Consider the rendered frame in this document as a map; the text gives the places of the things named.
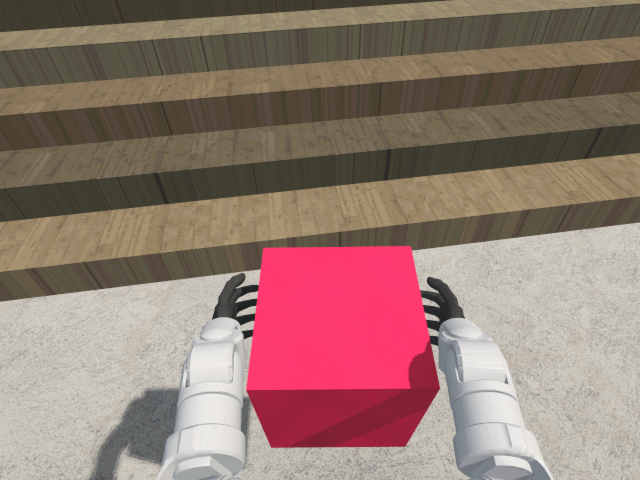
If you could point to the carton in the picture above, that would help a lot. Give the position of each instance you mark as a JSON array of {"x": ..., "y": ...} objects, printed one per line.
[{"x": 341, "y": 354}]

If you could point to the robot left hand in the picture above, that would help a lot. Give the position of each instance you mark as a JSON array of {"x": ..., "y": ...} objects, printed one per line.
[{"x": 227, "y": 307}]

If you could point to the left robot forearm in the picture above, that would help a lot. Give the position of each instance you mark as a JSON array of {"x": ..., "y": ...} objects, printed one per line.
[{"x": 207, "y": 441}]

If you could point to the right robot forearm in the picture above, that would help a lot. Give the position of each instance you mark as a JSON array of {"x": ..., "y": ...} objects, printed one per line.
[{"x": 491, "y": 438}]

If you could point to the robot right hand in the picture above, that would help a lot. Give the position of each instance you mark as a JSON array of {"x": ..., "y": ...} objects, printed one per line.
[{"x": 447, "y": 301}]

